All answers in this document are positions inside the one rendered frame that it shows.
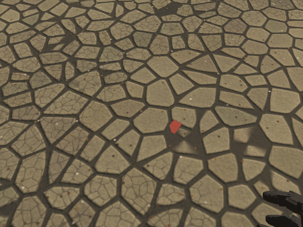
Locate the right robot hand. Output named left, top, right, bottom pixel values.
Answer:
left=257, top=190, right=303, bottom=227

